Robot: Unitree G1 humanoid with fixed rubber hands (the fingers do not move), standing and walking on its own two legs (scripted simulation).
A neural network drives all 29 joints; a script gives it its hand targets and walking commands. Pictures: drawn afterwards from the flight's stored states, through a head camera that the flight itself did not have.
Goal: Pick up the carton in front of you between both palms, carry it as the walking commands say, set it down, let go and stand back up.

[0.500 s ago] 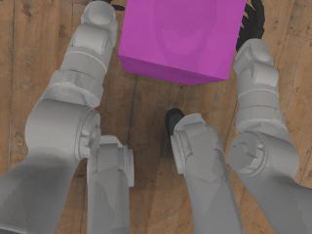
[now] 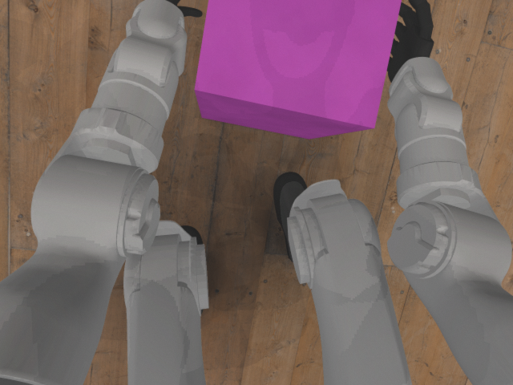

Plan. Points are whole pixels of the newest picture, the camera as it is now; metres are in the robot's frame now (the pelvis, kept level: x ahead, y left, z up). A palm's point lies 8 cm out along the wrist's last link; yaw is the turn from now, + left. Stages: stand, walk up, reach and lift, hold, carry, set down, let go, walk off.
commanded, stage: set down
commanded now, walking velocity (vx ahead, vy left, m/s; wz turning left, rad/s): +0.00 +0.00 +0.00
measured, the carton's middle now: (280, 54) +0.49 -0.14 -0.26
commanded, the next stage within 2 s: let go in 1.68 s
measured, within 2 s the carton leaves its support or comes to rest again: rests again in 0.42 s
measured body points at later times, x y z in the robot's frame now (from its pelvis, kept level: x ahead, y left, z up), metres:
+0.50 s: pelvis -0.01 +0.00 -0.01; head +0.36 -0.02 +0.23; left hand +0.57 +0.02 -0.21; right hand +0.44 -0.31 -0.21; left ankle +0.08 +0.10 -0.36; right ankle +0.14 -0.15 -0.36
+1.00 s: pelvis -0.01 -0.02 +0.04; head +0.33 -0.07 +0.33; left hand +0.59 +0.01 -0.09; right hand +0.44 -0.34 -0.10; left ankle +0.08 +0.10 -0.36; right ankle +0.14 -0.15 -0.36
